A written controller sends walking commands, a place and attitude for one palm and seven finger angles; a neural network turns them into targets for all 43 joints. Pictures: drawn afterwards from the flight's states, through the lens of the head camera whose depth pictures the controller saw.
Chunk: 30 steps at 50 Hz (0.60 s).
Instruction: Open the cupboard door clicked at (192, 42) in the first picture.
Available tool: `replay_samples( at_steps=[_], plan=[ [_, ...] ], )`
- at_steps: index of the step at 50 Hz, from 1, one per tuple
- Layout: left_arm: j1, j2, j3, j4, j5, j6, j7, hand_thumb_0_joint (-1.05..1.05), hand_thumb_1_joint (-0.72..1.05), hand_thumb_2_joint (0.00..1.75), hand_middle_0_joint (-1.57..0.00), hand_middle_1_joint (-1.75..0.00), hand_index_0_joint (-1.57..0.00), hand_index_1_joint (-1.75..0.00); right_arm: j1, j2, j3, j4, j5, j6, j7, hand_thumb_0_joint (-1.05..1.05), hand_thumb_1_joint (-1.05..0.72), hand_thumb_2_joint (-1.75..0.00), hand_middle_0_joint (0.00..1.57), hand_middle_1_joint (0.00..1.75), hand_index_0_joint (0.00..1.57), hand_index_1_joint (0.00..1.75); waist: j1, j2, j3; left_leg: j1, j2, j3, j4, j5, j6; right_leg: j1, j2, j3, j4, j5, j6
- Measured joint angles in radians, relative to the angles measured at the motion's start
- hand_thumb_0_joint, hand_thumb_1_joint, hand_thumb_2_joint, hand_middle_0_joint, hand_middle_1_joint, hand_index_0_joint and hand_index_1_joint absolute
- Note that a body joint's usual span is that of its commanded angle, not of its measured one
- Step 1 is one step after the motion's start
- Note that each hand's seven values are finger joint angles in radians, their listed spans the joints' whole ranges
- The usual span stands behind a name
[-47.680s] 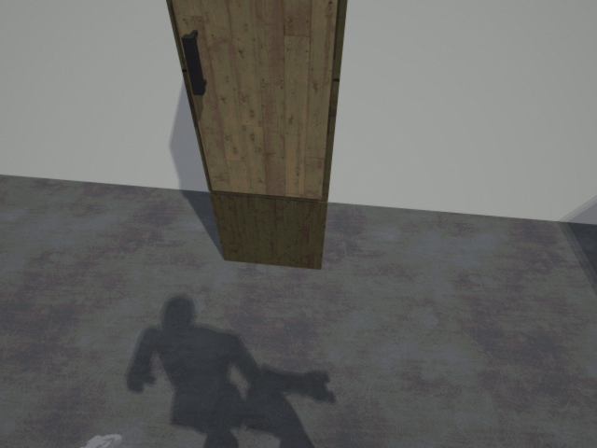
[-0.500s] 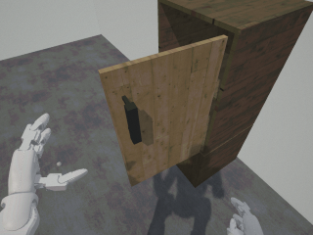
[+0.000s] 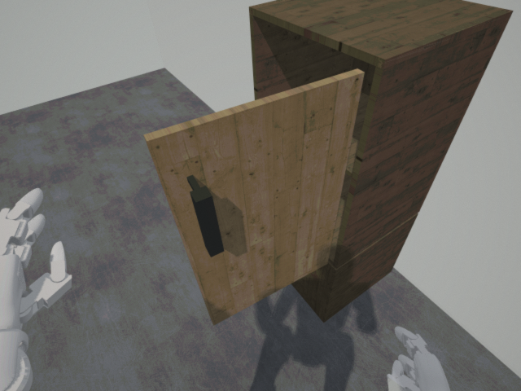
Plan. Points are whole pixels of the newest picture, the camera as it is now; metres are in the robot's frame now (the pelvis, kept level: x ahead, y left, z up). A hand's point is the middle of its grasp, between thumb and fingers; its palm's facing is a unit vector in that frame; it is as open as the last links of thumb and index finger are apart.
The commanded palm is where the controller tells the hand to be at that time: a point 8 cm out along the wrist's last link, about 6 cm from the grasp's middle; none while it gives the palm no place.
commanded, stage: draw the hand back to the body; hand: left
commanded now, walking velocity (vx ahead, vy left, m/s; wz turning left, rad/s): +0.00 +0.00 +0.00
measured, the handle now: (203, 215) +0.35 +0.15 +0.09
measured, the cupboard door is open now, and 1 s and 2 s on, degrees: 85 85 85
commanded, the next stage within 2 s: step back with the hand held close in 0.26 s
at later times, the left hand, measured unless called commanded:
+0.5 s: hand (51, 284) +0.18 +0.27 +0.16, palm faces +0.44 -0.78 -0.45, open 7.4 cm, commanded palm +0.12 +0.30 +0.17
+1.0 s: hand out of the picture +0.09 +0.30 +0.15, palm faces +0.42 -0.75 -0.50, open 7.4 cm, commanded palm +0.03 +0.33 +0.17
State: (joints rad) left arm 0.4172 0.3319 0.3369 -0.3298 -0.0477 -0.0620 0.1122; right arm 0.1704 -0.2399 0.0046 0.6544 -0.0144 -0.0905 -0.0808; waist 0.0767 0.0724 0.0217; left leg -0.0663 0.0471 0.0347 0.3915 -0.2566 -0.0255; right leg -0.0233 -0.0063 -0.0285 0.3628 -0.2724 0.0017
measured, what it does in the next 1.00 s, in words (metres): shifts its weight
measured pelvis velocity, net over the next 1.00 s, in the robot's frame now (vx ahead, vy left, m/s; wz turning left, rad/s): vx -0.11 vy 0.03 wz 0.00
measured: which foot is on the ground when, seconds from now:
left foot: down 0.00-1.00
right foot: down 0.00-1.00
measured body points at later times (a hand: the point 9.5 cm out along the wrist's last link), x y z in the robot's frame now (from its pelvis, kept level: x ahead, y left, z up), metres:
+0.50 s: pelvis -0.02 +0.00 +0.00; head -0.02 -0.01 +0.45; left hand +0.15 +0.31 +0.19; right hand +0.16 -0.22 -0.09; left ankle -0.03 +0.13 -0.74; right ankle -0.04 -0.12 -0.74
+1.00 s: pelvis -0.11 +0.03 -0.02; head -0.09 +0.05 +0.43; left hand +0.06 +0.34 +0.18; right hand +0.07 -0.20 -0.09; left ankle -0.03 +0.13 -0.74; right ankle -0.04 -0.12 -0.74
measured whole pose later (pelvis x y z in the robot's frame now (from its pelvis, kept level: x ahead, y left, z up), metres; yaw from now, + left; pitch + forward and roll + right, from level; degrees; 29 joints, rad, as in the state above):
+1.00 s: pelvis -0.11 +0.03 -0.02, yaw +0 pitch -2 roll -2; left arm 0.54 0.42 0.44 -0.53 -0.01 -0.20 0.15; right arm 0.19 -0.20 0.01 0.54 0.00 -0.06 -0.08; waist 0.01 0.00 0.08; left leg -0.38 0.03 0.04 0.59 -0.19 0.03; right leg -0.33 -0.03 -0.01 0.54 -0.18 0.04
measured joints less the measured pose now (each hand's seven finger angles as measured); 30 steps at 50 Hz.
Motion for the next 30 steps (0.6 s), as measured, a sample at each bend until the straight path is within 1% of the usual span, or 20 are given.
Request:
replay_samples(
  at_steps=[7, 12, 19, 20, 22, 24, 26, 30],
  plan=[
    [-0.011, -0.012, -0.015, 0.023, 0.001, 0.003, -0.002, 0.01, 0.86, 0.89, -0.21, -0.3, -0.21, -0.31, -0.002, 0.01, 0.004, 0.004, -0.001, 0.003, -0.001, 0.01, -0.9, -0.89, 0.2, 0.3, 0.2, 0.3, 0.001, -0.002, 0.009, -0.002, 0.003, -0.002, -0.005, 0.01, -0.002, -0.003, 0.003, -0.002, -0.002, 0.008, -0.003],
    [-0.004, -0.011, -0.018, 0.013, 0.002, -0.003, -0.001, 0.01, 0.88, 0.9, -0.21, -0.3, -0.21, -0.31, 0.006, 0.016, 0.008, 0.011, -0.003, -0.004, -0.002, 0.01, -0.9, -0.89, 0.2, 0.3, 0.2, 0.3, -0.003, 0.0, 0.011, 0.001, 0.005, -0.002, -0.004, 0.013, -0.003, 0.002, 0.005, -0.001, -0.006, 0.014, -0.004],
    [-0.017, -0.002, -0.005, 0.03, -0.001, -0.017, -0.001, 0.01, 0.88, 0.9, -0.21, -0.3, -0.21, -0.31, 0.01, 0.02, 0.01, 0.022, -0.002, -0.007, -0.003, 0.01, -0.9, -0.89, 0.2, 0.3, 0.2, 0.3, -0.007, -0.002, 0.018, 0.001, 0.005, -0.002, -0.006, 0.023, -0.001, 0.003, 0.005, -0.001, -0.011, 0.025, -0.003],
    [-0.015, -0.004, -0.004, 0.022, -0.001, -0.011, 0.0, 0.01, 0.89, 0.9, -0.21, -0.3, -0.21, -0.31, 0.011, 0.02, 0.009, 0.021, -0.001, -0.009, -0.002, 0.01, -0.9, -0.89, 0.2, 0.3, 0.2, 0.3, -0.006, -0.003, 0.019, 0.0, 0.005, -0.001, -0.005, 0.024, 0.0, 0.003, 0.005, -0.001, -0.012, 0.027, -0.003],
    [0.006, 0.0, 0.011, -0.014, 0.0, -0.027, -0.004, 0.01, 0.89, 0.9, -0.21, -0.3, -0.21, -0.31, 0.012, 0.014, 0.016, 0.003, 0.002, 0.0, 0.001, 0.01, -0.9, -0.89, 0.2, 0.3, 0.2, 0.3, -0.018, 0.0, 0.01, -0.031, 0.009, -0.005, 0.015, 0.019, 0.002, -0.016, 0.009, -0.004, -0.014, 0.033, -0.001],
    [0.033, 0.015, 0.03, -0.051, 0.003, -0.055, -0.004, 0.01, 0.89, 0.9, -0.21, -0.3, -0.21, -0.31, 0.003, 0.01, 0.017, -0.014, 0.002, 0.014, 0.002, 0.01, -0.9, -0.89, 0.2, 0.3, 0.2, 0.3, -0.033, 0.0, 0.005, -0.069, 0.012, -0.008, 0.036, 0.016, 0.006, -0.045, 0.012, -0.006, -0.014, 0.042, 0.001],
    [0.061, 0.031, 0.037, -0.079, 0.005, -0.071, -0.004, 0.01, 0.89, 0.9, -0.21, -0.3, -0.21, -0.31, -0.007, 0.005, 0.011, -0.031, 0.004, 0.031, 0.003, 0.01, -0.9, -0.89, 0.2, 0.3, 0.2, 0.3, -0.043, -0.001, 0.004, -0.103, 0.012, -0.004, 0.048, 0.018, 0.008, -0.077, 0.012, -0.001, -0.009, 0.05, 0.005],
    [0.103, 0.051, 0.028, -0.095, 0.005, -0.076, -0.006, 0.01, 0.89, 0.9, -0.21, -0.3, -0.21, -0.31, -0.024, -0.005, -0.007, -0.059, 0.011, 0.059, -0.002, 0.01, -0.9, -0.89, 0.2, 0.3, 0.2, 0.3, -0.053, -0.009, 0.015, -0.145, 0.001, 0.015, 0.052, 0.032, 0.021, -0.133, -0.001, 0.018, 0.009, 0.064, 0.019]
  ],
)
